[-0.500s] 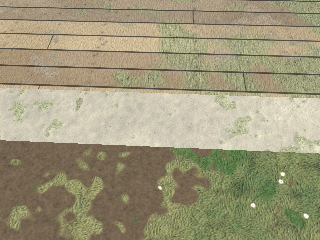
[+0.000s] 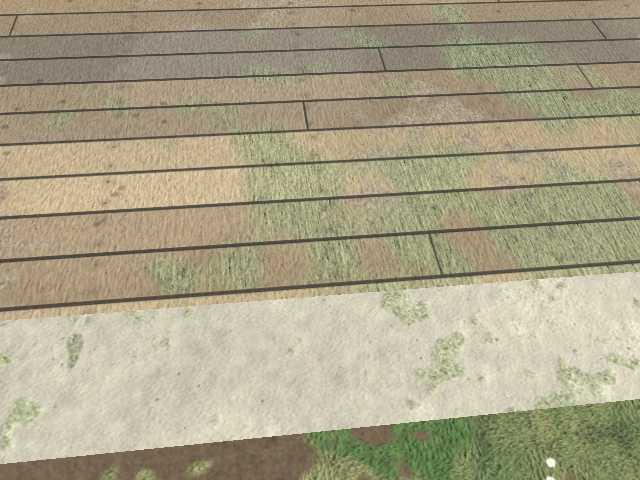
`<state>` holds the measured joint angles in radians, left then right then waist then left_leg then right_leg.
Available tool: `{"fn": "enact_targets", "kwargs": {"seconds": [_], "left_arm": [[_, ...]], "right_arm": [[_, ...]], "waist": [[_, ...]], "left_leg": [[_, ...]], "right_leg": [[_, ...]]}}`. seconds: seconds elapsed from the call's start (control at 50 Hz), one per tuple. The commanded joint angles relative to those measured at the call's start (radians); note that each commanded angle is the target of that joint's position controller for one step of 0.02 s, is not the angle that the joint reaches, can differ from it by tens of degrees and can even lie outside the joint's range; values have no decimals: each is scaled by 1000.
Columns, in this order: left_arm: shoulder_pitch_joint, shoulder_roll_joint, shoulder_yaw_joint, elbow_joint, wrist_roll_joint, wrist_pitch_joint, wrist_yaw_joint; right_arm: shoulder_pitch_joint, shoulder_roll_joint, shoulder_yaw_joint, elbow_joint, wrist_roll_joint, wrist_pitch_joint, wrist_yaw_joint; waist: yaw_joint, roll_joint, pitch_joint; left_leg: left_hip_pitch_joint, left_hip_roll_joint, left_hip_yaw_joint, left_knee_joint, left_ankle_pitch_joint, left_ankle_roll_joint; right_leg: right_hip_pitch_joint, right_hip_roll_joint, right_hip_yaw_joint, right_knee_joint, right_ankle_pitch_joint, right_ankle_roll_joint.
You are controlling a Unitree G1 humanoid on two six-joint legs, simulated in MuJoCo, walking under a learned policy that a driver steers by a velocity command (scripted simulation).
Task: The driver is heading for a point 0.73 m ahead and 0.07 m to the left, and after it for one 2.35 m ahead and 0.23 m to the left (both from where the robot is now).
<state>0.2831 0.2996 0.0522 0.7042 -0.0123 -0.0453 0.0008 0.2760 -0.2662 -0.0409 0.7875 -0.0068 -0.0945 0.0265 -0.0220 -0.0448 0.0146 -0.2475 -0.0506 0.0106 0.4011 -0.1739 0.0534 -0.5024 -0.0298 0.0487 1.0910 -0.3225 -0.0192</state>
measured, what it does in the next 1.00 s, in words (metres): walks ahead: right foot, then left foot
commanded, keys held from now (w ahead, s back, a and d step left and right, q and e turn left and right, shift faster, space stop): w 1.00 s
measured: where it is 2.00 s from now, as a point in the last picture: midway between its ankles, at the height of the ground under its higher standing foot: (325, 258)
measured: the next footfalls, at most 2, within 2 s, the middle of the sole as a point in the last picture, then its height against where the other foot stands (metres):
right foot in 0.34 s outside the picture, level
left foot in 0.86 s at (272, 408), level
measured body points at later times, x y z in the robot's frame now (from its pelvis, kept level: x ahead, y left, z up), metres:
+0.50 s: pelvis +0.28 -0.06 +0.00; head +0.30 -0.07 +0.45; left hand +0.41 +0.21 -0.10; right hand +0.35 -0.34 -0.13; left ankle +0.23 +0.09 -0.66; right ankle +0.32 -0.15 -0.74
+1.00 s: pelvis +0.56 +0.00 +0.00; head +0.59 +0.02 +0.44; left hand +0.63 +0.28 -0.14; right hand +0.68 -0.27 -0.11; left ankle +0.61 +0.09 -0.74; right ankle +0.47 -0.15 -0.66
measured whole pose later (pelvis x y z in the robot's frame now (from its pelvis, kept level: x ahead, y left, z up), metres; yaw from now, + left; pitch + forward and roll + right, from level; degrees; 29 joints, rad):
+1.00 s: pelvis +0.56 +0.00 +0.00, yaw +0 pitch +1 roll +0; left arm 0.30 0.30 0.05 0.84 -0.02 -0.07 0.00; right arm 0.19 -0.27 -0.04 0.80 0.00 -0.08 0.03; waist 0.00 -0.03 0.03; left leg -0.33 -0.03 0.04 0.46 -0.16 0.06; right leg -0.41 -0.05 0.03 1.13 -0.36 -0.03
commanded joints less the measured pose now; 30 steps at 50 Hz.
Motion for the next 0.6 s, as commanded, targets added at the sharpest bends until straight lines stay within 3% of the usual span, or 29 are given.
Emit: {"fn": "enact_targets", "kwargs": {"seconds": [0.02, 0.14, 0.22, 0.28, 0.3, 0.32, 0.34, 0.36, 0.38, 0.4, 0.42, 0.44, 0.48, 0.52, 0.6], "left_arm": [[-26, 54, 17, -80, 7, -15, 0], [-214, 17, -2, -118, 4, -32, -15], [-318, 23, -1, -151, -7, -42, -35], [-311, 48, 7, -158, -5, -48, -47], [-253, 69, 18, -144, -2, -49, -45], [-125, 105, 38, -105, 3, -48, -39], [47, 158, 59, -65, 10, -45, -28], [155, 263, 82, -47, 24, -37, -21], [183, 193, 65, -34, 9, -31, -22], [114, 147, 45, -35, 4, -30, -21], [46, 125, 37, -42, 4, -28, -20], [-7, 101, 29, -40, 10, -30, -24], [-61, 75, 22, -39, 20, -41, -30], [-62, 85, 26, -20, 12, -55, -31], [-17, 117, 35, 24, 10, -56, -16]], "right_arm": [[-10, -139, -30, -46, 8, -17, -8], [63, -179, -36, 5, 23, 0, -19], [132, -187, -37, 46, 28, 19, -21], [135, -208, -45, 61, 30, 36, -29], [120, -220, -48, 60, 30, 41, -32], [106, -214, -45, 57, 30, 45, -34], [95, -182, -30, 37, 16, 43, -36], [200, -74, 6, 8, 4, 23, -30], [190, -102, 3, 25, 13, 2, -23], [99, -181, -21, -1, 40, -10, -15], [28, -179, -21, -19, 44, -14, -14], [-6, -166, -22, -25, 30, -12, -16], [32, -134, -22, -10, 19, 8, -18], [40, -103, -17, -5, 15, 26, -22], [-100, -83, -9, -46, 6, 25, -21]], "waist": [[10, 141, -7], [-51, 113, 25], [-78, 111, 54], [-44, 126, 41], [-4, 136, 3], [66, 124, -79], [140, 92, -211], [123, -141, -372], [137, -197, -431], [132, -122, -259], [107, -63, -151], [78, -17, -74], [18, -49, -41], [-2, -44, -28], [27, -10, 19]], "left_leg": [[122, 262, -280, -242, 89, 179], [134, 224, -132, -258, 211, 146], [216, 267, -139, -225, 229, 137], [299, 300, -144, -151, 367, 112], [304, 290, -127, -81, 520, 100], [273, 250, -88, 63, 651, 77], [121, 207, -55, 292, 540, 45], [-290, 51, 4, 692, 79, -32], [-436, 13, -118, 841, -398, -35], [-523, 75, -127, 896, -352, -25], [-519, 122, -92, 859, -260, -22], [-491, 151, -76, 797, -196, -29], [-378, 186, -82, 726, -119, -45], [-358, 191, -71, 677, -80, -64], [-405, 190, -61, 435, 136, -83]], "right_leg": [[-172, -71, 21, -91, 78, 19], [-119, -50, -22, -437, 366, 38], [-110, -25, -32, -538, 373, 18], [-61, -5, -40, -589, 271, -22], [35, 20, -62, -608, 249, -42], [223, 43, -87, -635, 272, -72], [512, -48, 0, -588, 307, -122], [919, -311, 430, -605, 193, -276], [946, -368, 678, -741, 69, -317], [817, -330, 551, -770, 9, -269], [667, -286, 423, -796, 54, -241], [534, -245, 338, -835, 132, -228], [383, -195, 242, -901, 233, -218], [325, -185, 177, -939, 309, -234], [323, -157, 77, -971, 366, -217]]}}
